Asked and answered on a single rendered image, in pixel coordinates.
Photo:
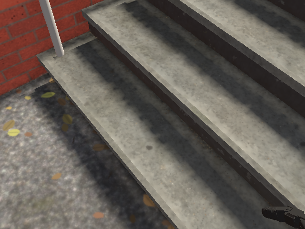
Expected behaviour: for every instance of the robot right hand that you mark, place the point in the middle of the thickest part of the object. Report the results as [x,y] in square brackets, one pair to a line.
[291,215]

